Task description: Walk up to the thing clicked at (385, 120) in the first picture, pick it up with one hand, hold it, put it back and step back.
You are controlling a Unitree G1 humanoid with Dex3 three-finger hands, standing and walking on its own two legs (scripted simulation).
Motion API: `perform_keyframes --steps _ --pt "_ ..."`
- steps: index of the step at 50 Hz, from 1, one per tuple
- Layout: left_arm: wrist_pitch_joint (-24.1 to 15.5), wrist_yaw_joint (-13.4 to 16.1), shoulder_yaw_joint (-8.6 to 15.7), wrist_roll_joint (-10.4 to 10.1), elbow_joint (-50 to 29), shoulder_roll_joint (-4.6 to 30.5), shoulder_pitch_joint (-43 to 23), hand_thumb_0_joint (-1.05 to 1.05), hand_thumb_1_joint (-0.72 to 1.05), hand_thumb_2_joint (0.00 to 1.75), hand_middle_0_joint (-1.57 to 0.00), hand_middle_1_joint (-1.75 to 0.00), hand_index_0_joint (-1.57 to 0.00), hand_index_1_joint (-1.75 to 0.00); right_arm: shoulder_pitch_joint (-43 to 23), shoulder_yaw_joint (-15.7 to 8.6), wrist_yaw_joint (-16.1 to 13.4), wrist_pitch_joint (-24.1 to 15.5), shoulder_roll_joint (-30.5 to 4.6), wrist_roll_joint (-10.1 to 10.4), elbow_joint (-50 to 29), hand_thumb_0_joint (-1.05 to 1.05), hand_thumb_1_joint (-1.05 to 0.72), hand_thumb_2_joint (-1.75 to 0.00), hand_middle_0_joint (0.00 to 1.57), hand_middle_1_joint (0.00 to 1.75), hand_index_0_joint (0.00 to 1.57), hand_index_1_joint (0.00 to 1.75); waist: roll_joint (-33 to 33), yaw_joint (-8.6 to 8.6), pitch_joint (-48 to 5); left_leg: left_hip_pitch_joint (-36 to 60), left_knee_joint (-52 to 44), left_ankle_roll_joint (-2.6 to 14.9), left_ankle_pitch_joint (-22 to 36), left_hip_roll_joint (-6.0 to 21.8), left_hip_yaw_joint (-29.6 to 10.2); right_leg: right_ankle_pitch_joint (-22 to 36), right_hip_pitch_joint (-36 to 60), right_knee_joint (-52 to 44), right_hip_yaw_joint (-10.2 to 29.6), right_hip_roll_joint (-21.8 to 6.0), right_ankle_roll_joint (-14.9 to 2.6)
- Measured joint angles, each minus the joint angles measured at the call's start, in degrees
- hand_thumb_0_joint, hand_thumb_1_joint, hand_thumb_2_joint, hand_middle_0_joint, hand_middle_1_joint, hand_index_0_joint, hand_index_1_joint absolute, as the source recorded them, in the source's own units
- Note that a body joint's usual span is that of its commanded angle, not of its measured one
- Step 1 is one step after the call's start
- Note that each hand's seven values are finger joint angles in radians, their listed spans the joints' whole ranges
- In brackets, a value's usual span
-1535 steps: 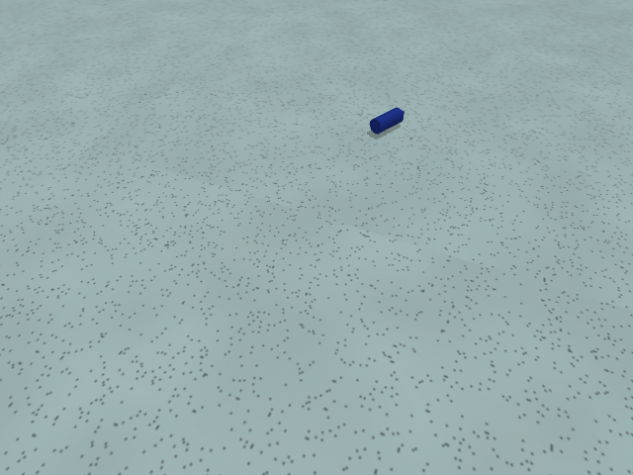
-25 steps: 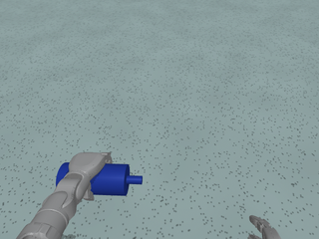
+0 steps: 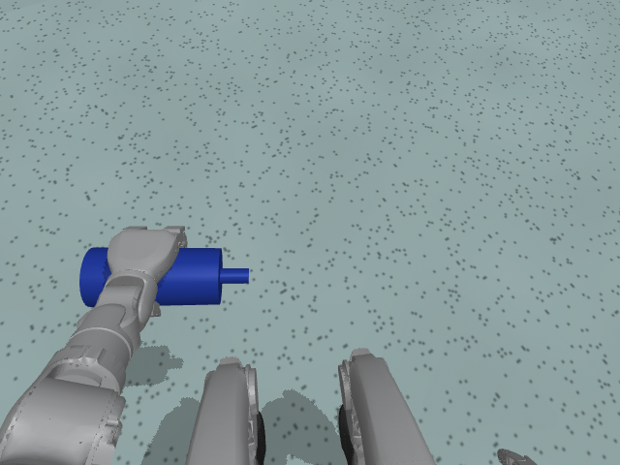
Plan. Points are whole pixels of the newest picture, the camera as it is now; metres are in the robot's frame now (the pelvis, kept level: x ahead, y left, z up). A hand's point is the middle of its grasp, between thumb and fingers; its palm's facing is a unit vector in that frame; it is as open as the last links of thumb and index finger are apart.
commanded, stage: crouch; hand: left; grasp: from above
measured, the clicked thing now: (173, 276) +0.40 +0.19 -0.14
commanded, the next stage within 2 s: lower in 1.16 s
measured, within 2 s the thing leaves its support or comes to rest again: neither
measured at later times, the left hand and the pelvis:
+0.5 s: hand (186, 294) +0.42 +0.21 -0.30, palm faces -0.43 +0.01 -0.90, open 11.6 cm; pelvis -0.01 -0.01 -0.13, yaw -2 degrees
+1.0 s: hand (195, 299) +0.43 +0.20 -0.37, palm faces -0.44 +0.00 -0.90, open 11.6 cm; pelvis -0.02 -0.01 -0.20, yaw -4 degrees
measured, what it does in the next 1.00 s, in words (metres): lowers itself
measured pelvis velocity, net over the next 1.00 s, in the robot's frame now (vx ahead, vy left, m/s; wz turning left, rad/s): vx -0.02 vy -0.01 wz -0.07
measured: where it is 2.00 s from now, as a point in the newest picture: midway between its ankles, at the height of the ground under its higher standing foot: outside the picture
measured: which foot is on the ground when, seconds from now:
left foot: down 0.00-1.00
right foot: down 0.00-1.00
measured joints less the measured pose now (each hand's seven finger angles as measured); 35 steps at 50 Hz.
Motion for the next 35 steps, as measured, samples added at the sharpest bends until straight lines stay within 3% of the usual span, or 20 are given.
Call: perform_keyframes --steps 6,15,21,35 --pt "-1.03 -0.29 1.09 -0.19 2.12 1.22 -2.91 0.00 -0.26 0.72 -0.55 -0.74 -0.55 -0.74 -0.84 1.17 0.87 -1.56 1.11 -0.78 0.49 0.01 -0.90 -0.90 0.20 0.30 0.21 0.30 0.12 -0.87 0.15 -10.24 8.44 0.03 -1.32 -0.02 -0.54 -1.54 -9.99 8.39 -0.37 0.18 0.06" --pt "-2.75 2.04 2.77 2.12 4.33 3.20 -6.03 0.00 -0.27 0.73 -0.56 -0.74 -0.55 -0.74 -3.00 2.25 2.90 -3.49 1.34 -2.26 1.44 0.01 -0.90 -0.90 0.20 0.30 0.21 0.30 -0.54 -2.03 -0.03 -22.13 18.73 -0.53 -3.10 -0.32 -2.05 -3.71 -21.23 18.43 -1.63 0.22 -0.21" --pt "-2.33 3.39 3.86 2.07 6.38 4.38 -8.40 0.00 -0.27 0.74 -0.55 -0.74 -0.55 -0.74 -4.52 2.55 4.27 -4.32 1.12 -3.16 1.60 0.01 -0.91 -0.90 0.20 0.30 0.21 0.30 -1.18 -2.59 0.90 -26.78 23.43 -0.90 -4.06 -0.21 -2.84 -4.65 -25.75 22.98 -2.27 0.51 -0.41" --pt "-4.06 3.33 6.16 2.75 8.08 7.00 -10.35 0.00 -0.26 0.73 -0.53 -0.75 -0.53 -0.74 -5.52 2.80 6.62 -4.27 1.01 -4.46 1.77 0.00 -0.91 -0.90 0.20 0.30 0.21 0.30 -2.17 -3.11 3.30 -33.08 31.78 -1.33 -5.97 0.51 -4.05 -5.92 -32.19 30.80 -3.14 1.57 -0.58"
